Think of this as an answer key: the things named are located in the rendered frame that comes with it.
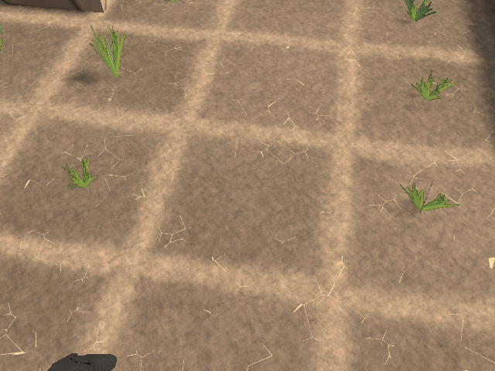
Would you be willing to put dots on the robot left hand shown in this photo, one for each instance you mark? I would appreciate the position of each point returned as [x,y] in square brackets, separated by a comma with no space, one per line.
[88,362]

